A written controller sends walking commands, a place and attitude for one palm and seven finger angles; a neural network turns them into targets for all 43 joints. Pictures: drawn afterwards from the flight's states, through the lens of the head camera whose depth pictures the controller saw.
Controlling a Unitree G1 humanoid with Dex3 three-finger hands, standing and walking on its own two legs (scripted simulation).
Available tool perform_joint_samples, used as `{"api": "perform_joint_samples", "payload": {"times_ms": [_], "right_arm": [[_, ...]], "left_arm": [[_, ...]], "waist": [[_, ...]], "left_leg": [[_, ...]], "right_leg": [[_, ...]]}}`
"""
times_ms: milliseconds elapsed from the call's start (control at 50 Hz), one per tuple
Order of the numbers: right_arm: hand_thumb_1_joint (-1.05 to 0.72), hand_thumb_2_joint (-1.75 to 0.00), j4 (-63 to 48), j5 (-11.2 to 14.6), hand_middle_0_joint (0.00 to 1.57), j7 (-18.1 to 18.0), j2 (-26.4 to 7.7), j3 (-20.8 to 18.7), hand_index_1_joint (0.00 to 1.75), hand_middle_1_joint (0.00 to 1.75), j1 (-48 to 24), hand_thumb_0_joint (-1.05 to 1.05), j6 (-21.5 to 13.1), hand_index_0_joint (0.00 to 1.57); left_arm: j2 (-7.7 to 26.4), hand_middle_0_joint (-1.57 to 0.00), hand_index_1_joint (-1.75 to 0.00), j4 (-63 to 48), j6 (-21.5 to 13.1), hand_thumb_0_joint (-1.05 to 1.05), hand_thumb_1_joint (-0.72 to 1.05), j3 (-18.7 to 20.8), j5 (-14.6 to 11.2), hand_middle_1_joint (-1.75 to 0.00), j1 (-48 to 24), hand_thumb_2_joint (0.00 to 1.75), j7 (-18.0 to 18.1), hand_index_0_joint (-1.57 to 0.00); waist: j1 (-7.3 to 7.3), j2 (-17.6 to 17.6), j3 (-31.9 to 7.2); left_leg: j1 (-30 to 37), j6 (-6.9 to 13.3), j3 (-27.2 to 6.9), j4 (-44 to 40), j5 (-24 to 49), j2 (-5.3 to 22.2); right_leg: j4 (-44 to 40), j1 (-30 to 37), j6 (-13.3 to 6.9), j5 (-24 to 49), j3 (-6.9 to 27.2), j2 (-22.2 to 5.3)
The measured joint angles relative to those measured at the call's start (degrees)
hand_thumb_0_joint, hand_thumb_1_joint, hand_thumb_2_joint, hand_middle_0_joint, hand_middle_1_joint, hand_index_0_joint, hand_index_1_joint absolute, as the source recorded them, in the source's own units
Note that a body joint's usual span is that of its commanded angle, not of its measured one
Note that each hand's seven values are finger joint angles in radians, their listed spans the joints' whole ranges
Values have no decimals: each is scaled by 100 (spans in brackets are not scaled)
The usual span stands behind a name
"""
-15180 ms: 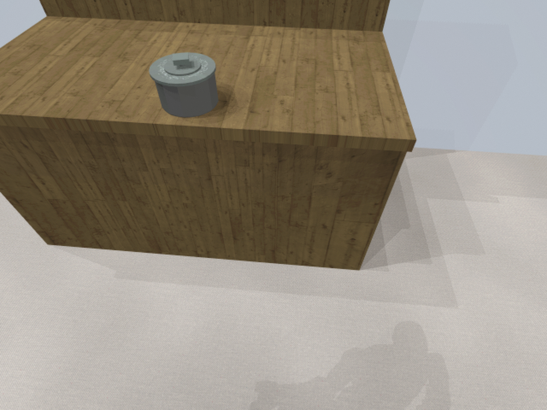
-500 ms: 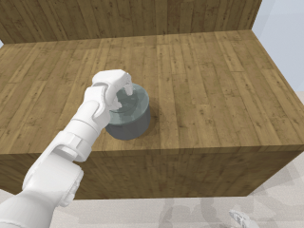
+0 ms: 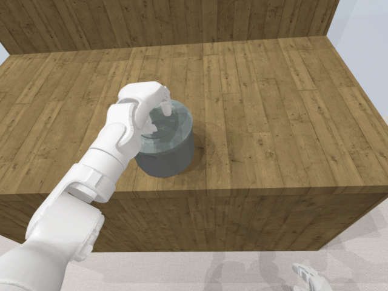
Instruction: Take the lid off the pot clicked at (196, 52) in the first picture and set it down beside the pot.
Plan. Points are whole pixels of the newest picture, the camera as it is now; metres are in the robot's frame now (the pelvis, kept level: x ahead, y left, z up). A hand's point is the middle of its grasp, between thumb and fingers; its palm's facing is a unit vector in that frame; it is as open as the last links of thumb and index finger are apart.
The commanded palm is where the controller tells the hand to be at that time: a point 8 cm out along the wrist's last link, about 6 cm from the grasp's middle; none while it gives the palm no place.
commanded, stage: lift the lid straight up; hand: left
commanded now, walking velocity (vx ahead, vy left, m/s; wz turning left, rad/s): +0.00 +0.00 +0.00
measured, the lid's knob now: (154, 116) +0.48 +0.10 +0.09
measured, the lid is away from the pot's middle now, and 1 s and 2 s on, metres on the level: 0.00 0.02 0.03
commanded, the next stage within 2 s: move the lid sideways beside the pot in 1.58 s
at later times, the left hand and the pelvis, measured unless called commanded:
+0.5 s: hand (144, 106) +0.44 +0.10 +0.15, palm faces -0.27 -0.05 -0.96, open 7.4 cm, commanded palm +0.44 +0.11 +0.23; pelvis -0.01 +0.00 +0.00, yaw +1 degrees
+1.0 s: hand (140, 85) +0.46 +0.10 +0.19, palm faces -0.26 -0.06 -0.97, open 7.4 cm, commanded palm +0.44 +0.11 +0.27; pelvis -0.01 +0.00 +0.00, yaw +0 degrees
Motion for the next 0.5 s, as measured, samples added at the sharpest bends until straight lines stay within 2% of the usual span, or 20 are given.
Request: {"api": "perform_joint_samples", "payload": {"times_ms": [180, 260, 500], "right_arm": [[-91, -90, -1, 23, 20, 44, -39, 15, 30, 30, -40, 1, 10, 20], [-91, -90, -40, 9, 20, 28, -43, 13, 30, 30, -57, 1, -66, 20], [-91, -90, 12, 8, 20, -23, -12, 80, 30, 30, -81, 1, -177, 20]], "left_arm": [[38, -65, -91, -80, 172, 2, 26, -40, -2, -90, -148, 71, -220, -70], [93, -65, -91, -212, 131, 2, 26, -100, -44, -90, -199, 71, -347, -70], [30, -65, -91, 276, 121, 2, 26, -81, -24, -90, -730, 71, -406, -71]], "waist": [[31, 18, 22], [46, 18, 43], [32, -15, 75]], "left_leg": [[93, 1, -39, -45, 42, -20], [91, 1, -56, -39, 65, -30], [90, 1, -55, -79, 143, -46]], "right_leg": [[-35, 103, 3, 21, -37, -18], [-17, 103, 0, 29, -54, -28], [1, 76, 0, 77, -50, -44]]}}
